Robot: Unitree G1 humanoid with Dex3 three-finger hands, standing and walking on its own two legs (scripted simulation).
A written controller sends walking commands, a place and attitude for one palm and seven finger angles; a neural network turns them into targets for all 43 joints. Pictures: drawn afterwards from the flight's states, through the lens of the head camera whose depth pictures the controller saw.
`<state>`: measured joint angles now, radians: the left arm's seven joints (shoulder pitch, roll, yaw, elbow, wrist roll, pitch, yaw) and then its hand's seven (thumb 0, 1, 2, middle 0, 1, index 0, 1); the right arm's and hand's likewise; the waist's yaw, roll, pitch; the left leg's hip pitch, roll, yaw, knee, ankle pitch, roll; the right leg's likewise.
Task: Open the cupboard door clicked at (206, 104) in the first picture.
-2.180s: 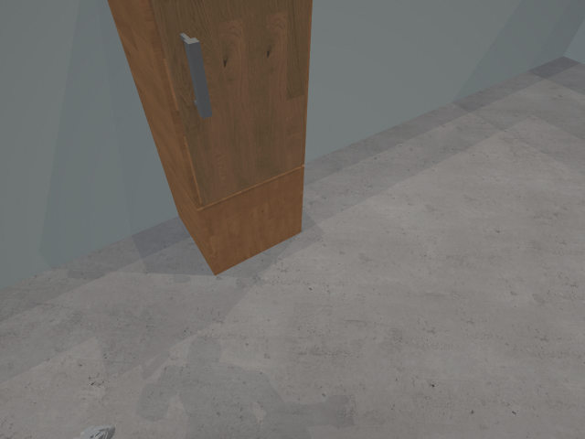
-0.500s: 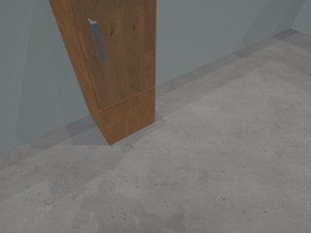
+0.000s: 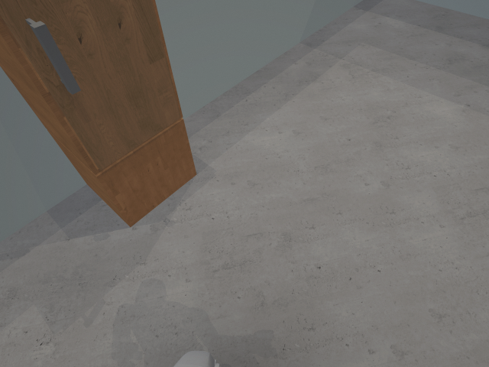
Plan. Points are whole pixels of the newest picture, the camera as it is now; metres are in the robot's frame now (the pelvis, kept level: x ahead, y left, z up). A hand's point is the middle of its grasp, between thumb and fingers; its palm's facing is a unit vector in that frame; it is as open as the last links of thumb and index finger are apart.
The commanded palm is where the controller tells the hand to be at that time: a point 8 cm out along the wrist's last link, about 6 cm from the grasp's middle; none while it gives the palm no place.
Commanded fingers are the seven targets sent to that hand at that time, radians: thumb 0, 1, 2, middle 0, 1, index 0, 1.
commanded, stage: walk to a spot facing it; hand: left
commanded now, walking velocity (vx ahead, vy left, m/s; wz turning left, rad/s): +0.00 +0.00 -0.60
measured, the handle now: (53, 57) +0.75 +0.56 +0.08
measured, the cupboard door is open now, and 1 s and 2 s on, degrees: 0 0 0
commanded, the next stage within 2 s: turn to face it in 1.48 s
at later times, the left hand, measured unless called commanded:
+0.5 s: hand (141, 352) +0.15 +0.22 -0.16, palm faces -0.29 -0.93 -0.21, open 7.4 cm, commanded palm none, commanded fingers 0.00 0.90 0.90 -0.20 -0.30 -0.20 -0.30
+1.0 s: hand (226, 286) +0.30 +0.08 -0.18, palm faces -0.49 -0.85 -0.19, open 7.3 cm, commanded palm none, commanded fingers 0.00 0.90 0.90 -0.20 -0.30 -0.20 -0.30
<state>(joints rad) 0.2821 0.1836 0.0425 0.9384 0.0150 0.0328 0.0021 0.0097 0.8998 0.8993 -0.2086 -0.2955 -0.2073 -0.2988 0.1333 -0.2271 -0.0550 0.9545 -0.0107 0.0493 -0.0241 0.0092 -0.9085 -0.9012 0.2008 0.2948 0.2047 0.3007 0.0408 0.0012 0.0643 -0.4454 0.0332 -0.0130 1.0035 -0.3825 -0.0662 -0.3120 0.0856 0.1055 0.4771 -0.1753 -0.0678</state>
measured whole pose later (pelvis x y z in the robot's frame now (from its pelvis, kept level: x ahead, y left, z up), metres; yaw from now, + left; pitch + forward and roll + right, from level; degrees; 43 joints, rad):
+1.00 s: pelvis +0.17 -0.07 -0.01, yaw -32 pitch -1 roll -3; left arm 0.28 0.22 0.05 1.03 0.02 -0.04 -0.01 0.00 0.92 0.90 -0.21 -0.30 -0.21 -0.30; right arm 0.20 -0.18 -0.05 0.95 -0.02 -0.03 0.03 0.01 -0.91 -0.90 0.20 0.29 0.20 0.30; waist 0.00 0.00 0.02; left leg -0.50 0.13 0.10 0.72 -0.22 -0.05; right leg -0.09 0.03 -0.02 0.43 -0.33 0.00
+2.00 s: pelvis +0.45 -0.33 -0.01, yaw -42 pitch +0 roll -1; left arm 0.12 0.14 0.04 0.96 0.02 -0.03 0.03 -0.01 0.93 0.90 -0.21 -0.30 -0.21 -0.30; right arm 0.21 -0.18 -0.05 1.00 -0.02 0.04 0.00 0.01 -0.93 -0.90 0.20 0.29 0.20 0.30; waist -0.03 0.01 0.05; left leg -0.51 0.11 0.10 0.92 -0.33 -0.06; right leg -0.19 -0.03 -0.30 0.50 -0.31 -0.07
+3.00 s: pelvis +0.48 -0.35 -0.02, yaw -7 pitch +0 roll +0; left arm 0.25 0.27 0.06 0.91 0.01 0.05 0.01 0.01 0.90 0.90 -0.21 -0.30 -0.21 -0.30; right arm 0.10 -0.25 -0.06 0.88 -0.01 0.04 0.03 0.01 -0.91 -0.90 0.20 0.29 0.20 0.30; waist 0.03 -0.06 0.11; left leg -0.33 0.01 0.09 0.66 -0.30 0.02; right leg -0.31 -0.19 -0.19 0.85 -0.51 0.08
